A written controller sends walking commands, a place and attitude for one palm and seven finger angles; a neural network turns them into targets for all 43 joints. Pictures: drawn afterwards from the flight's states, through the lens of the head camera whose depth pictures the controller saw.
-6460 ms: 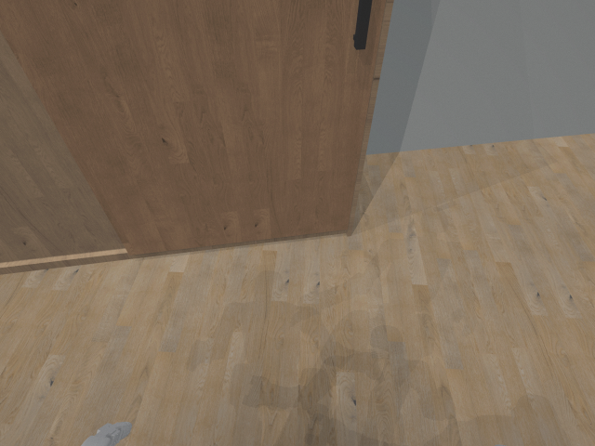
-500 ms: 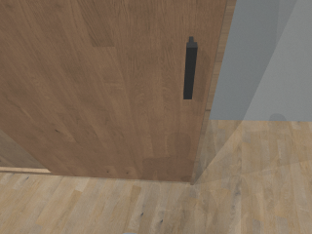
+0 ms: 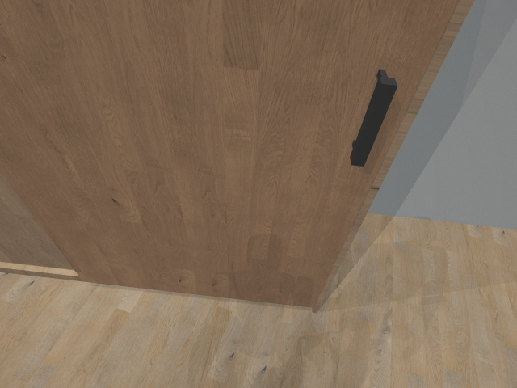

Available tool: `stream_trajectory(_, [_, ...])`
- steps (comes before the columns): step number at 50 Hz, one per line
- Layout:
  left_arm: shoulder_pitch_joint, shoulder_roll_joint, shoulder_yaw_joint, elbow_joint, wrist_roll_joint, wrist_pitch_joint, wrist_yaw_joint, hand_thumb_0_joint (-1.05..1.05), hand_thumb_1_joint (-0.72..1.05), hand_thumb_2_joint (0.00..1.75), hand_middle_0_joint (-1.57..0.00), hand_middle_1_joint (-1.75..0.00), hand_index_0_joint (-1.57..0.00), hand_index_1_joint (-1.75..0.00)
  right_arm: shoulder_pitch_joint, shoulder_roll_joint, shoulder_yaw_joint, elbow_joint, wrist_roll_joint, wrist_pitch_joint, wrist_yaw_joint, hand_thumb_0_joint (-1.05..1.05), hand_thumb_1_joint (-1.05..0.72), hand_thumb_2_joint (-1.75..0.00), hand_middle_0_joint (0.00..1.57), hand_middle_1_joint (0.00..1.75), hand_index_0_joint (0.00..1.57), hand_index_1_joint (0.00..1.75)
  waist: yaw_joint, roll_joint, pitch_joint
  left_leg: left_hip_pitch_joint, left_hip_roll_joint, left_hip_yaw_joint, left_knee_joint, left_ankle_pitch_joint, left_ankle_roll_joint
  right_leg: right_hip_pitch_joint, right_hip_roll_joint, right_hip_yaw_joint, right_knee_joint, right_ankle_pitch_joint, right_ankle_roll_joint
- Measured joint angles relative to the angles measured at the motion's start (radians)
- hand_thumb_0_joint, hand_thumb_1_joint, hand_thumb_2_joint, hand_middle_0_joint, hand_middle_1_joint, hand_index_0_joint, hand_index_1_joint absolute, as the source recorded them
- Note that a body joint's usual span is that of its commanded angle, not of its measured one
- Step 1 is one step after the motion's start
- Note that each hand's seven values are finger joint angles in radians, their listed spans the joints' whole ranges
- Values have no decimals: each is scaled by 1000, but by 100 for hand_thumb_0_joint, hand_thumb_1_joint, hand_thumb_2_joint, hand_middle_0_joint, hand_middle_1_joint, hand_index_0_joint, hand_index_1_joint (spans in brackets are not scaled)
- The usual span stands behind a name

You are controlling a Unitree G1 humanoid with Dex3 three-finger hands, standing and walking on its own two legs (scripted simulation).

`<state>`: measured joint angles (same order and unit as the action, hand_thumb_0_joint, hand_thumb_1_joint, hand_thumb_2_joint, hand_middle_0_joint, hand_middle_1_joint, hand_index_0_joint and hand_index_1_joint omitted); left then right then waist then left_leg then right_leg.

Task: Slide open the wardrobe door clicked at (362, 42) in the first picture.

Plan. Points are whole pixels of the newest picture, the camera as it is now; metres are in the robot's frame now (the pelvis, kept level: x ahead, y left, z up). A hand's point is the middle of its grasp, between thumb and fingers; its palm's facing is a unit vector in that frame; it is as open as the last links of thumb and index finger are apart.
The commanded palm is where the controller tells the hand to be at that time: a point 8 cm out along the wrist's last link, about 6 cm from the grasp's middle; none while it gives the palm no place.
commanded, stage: come to a stop and stand still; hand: right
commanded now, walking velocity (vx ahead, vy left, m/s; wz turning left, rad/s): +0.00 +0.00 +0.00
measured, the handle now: (369, 119) +0.54 -0.14 +0.16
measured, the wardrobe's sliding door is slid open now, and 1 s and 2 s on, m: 0.00 0.00 0.00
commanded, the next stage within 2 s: look again from close up in 1.82 s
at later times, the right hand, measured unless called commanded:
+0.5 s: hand out of the picture -0.02 -0.18 -0.18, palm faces +0.03 +0.98 -0.17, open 7.4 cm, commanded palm none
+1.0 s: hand out of the picture -0.01 -0.21 -0.17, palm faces -0.01 +0.98 -0.18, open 7.4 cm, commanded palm none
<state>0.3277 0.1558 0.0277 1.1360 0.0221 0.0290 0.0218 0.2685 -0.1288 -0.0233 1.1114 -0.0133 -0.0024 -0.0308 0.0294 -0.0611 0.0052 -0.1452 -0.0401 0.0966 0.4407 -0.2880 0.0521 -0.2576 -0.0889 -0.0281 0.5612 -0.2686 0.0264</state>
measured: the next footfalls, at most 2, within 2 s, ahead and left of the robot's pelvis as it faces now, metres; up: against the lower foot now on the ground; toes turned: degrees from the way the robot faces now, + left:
right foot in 0.02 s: +0.02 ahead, -0.13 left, +0.00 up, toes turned -2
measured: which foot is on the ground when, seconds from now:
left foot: down 0.00-1.00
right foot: up 0.00-0.00, down 0.02-1.00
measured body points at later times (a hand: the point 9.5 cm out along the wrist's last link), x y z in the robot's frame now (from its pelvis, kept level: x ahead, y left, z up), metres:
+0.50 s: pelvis -0.01 -0.02 +0.00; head -0.01 -0.02 +0.45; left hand +0.00 +0.21 -0.16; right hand -0.02 -0.23 -0.16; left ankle -0.03 +0.08 -0.74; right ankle -0.02 -0.13 -0.74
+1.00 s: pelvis -0.01 -0.04 +0.00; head +0.01 -0.04 +0.45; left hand -0.02 +0.17 -0.16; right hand -0.01 -0.27 -0.16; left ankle -0.03 +0.08 -0.74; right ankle -0.02 -0.13 -0.74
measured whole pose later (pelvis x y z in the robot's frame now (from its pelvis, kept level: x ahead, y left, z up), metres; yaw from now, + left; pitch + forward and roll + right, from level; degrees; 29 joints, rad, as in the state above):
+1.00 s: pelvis -0.01 -0.04 +0.00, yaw +1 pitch +0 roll +0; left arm 0.30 0.15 -0.03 1.10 0.02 -0.03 0.02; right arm 0.29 -0.16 0.01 1.09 -0.02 0.00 -0.03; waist 0.00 0.01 0.03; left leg -0.19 0.04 0.04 0.47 -0.28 -0.02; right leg -0.20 0.02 -0.08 0.46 -0.26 -0.05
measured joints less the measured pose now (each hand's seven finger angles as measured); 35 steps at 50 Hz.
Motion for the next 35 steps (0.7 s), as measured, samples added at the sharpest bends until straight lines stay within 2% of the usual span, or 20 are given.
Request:
stream_trajectory(2, [-12,-15,-6,14,-1,-8,7,0,91,90,-20,-30,-20,-30,-3,-2,1,13,4,1,-2,1,-94,-90,20,30,21,30,0,11,10,-8,-3,12,19,-12,2,27,-1,3,-49,-4,8])
stream_trajectory(6, [-36,-43,-20,23,-5,-25,13,0,91,90,-20,-30,-20,-30,5,-2,4,28,8,2,0,1,-94,-90,20,30,20,30,-24,56,29,6,8,-3,-1,1,2,60,10,-15,-101,27,27])
stream_trajectory(14, [-61,-25,-19,24,-6,-23,20,1,92,90,-20,-30,-20,-30,29,28,16,49,5,4,5,1,-92,-90,20,30,20,30,-33,51,33,29,10,-10,-33,21,1,92,14,-23,-149,53,25])
stream_trajectory(16, [-66,-9,-19,5,-7,-18,13,1,92,90,-20,-30,-20,-30,40,38,20,38,-3,-17,-10,1,-91,-90,20,30,20,30,-36,37,30,11,3,-10,-35,30,-4,41,9,-12,-54,14,9])
stream_trajectory(19, [-68,15,-10,-45,-8,-22,3,1,92,90,-20,-30,-20,-30,59,48,26,13,-11,-36,-12,0,-91,-90,20,30,20,30,-26,11,32,-16,-6,-12,-17,33,-2,-7,15,5,46,-50,-16])
stream_trajectory(21, [-60,21,-9,-67,-7,-30,-1,1,92,90,-20,-30,-20,-30,67,43,27,2,-12,-36,-11,0,-91,-90,20,30,21,30,-16,1,23,-32,-7,-6,10,20,-6,3,24,4,20,-36,-21])
stream_trajectory(23, [-50,13,-11,-71,-4,-39,0,1,92,90,-20,-30,-20,-30,63,27,24,-2,-10,-28,-11,0,-91,-90,20,30,21,30,-11,19,13,-44,10,-4,47,-2,-14,18,40,0,-4,-46,-21])
stream_trajectory(28, [-21,2,-31,-68,1,-48,4,1,93,90,-20,-30,-20,-30,41,-9,21,-21,-5,-13,-7,1,-91,-90,20,30,20,30,-27,51,-8,-41,41,-26,56,-5,-36,42,70,-23,-31,-28,-41])
stream_trajectory(35, [-8,-6,-49,-61,1,-48,-1,1,93,90,-20,-30,-20,-30,17,-40,23,-43,-5,-6,0,1,-91,-90,20,30,20,30,-25,61,-3,-47,65,-42,44,10,-54,53,95,-41,-74,-3,-60])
